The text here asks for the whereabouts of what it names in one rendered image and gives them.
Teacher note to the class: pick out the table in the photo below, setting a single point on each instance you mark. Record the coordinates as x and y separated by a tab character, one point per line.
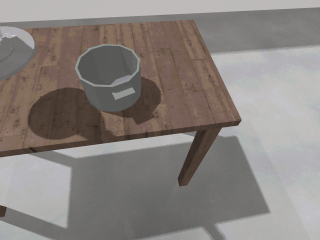
44	107

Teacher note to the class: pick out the pot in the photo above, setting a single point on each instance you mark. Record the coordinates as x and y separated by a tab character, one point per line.
110	75

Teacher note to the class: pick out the lid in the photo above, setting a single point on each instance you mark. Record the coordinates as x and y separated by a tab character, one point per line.
17	49

